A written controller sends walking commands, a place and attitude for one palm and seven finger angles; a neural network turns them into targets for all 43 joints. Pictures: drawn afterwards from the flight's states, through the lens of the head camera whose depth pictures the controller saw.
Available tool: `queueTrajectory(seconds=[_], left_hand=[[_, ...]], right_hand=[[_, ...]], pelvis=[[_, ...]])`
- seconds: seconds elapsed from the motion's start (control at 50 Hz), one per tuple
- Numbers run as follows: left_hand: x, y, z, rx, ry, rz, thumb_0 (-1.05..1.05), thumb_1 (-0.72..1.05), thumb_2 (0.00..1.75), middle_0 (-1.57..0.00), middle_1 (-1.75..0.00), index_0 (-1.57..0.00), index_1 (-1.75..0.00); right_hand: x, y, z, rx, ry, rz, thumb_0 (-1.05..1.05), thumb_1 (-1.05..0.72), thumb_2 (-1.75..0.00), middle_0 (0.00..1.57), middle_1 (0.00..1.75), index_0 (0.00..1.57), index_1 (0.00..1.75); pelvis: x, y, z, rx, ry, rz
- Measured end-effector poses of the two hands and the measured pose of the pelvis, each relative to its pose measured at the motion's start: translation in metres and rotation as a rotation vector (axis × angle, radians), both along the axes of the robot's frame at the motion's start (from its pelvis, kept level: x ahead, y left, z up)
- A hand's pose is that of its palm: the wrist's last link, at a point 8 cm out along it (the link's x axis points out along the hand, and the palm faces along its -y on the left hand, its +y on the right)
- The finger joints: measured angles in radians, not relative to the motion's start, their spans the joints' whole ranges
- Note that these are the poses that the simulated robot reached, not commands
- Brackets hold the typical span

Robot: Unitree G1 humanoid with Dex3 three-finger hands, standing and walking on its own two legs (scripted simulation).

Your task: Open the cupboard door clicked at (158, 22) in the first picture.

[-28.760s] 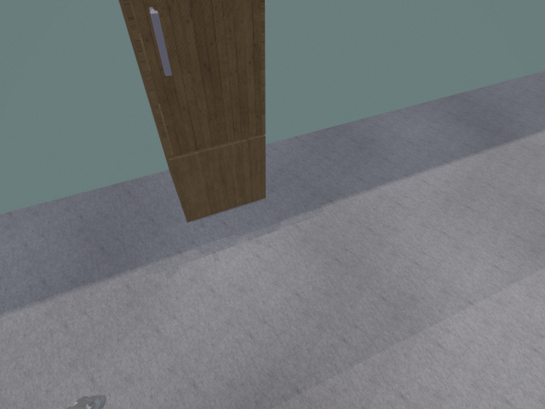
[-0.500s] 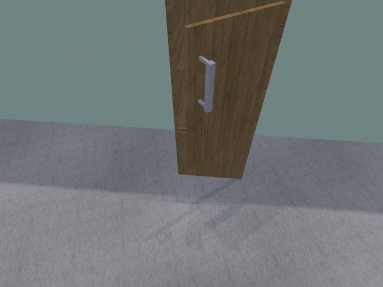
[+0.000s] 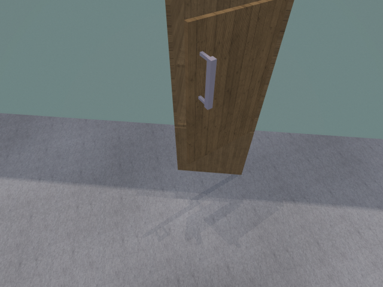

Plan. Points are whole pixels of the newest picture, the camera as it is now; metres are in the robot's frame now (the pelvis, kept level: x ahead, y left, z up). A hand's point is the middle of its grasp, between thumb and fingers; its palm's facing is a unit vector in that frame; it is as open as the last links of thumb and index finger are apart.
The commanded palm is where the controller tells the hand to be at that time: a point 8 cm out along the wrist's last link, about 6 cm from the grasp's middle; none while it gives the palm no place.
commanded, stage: look to check the result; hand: left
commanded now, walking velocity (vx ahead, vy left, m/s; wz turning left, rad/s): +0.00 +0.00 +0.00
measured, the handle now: (206, 81) +0.65 -0.01 +0.07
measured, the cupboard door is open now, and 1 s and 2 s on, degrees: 38 38 38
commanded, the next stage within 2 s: walk to a spot facing it in 0.26 s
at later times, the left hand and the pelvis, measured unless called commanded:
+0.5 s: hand out of the picture +0.02 +0.18 -0.17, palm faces +0.03 -0.98 -0.22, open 7.4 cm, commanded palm none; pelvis +0.01 +0.00 +0.00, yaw -1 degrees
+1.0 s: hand out of the picture +0.08 +0.15 -0.16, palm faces -0.18 -0.94 -0.30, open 7.4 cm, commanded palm none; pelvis +0.00 -0.04 +0.00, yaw -16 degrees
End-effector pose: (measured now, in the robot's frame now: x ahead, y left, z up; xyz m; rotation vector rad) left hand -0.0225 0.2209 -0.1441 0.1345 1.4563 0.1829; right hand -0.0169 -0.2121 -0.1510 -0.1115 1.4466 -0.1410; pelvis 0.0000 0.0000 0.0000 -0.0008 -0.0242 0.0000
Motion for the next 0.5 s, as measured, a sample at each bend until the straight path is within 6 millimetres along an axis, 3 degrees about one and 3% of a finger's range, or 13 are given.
queueTrajectory(seconds=[0.5], left_hand=[[0.034,0.005,0.002,0.018,-0.052,-0.022,0.00,0.90,0.90,-0.20,-0.30,-0.20,-0.30]], right_hand=[[0.035,-0.021,0.003,-0.042,-0.061,0.009,0.00,-0.91,-0.89,0.20,0.30,0.20,0.30]], pelvis=[[0.008,-0.005,0.000,0.001,0.002,-0.020]])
